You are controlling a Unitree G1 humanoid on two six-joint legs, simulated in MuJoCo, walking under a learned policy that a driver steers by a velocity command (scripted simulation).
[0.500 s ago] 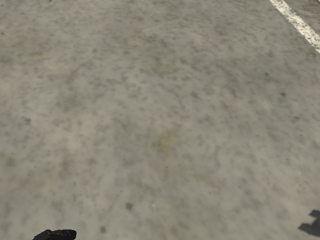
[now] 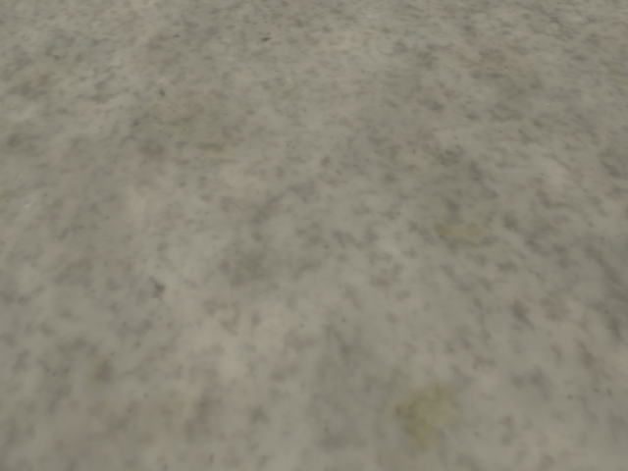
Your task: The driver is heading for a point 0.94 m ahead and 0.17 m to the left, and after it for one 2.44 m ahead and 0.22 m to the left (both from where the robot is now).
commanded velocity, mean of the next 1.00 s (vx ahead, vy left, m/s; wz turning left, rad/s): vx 0.50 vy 0.00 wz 0.37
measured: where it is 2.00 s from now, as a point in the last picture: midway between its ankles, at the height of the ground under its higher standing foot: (245, 219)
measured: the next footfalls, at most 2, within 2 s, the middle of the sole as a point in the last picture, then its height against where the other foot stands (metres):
left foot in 0.16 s outside the picture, level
right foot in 0.64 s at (349, 428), level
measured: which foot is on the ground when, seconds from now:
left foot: up 0.00-0.14, down 0.16-0.66, up 0.68-1.00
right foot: down 0.00-0.16, up 0.18-0.62, down 0.64-1.00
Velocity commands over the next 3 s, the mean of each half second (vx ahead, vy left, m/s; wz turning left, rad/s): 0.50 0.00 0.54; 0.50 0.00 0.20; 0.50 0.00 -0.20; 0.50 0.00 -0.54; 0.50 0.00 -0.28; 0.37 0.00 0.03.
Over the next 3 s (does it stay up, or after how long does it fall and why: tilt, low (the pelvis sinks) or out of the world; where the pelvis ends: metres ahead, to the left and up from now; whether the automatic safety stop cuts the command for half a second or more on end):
stays up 1.59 0.15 0.00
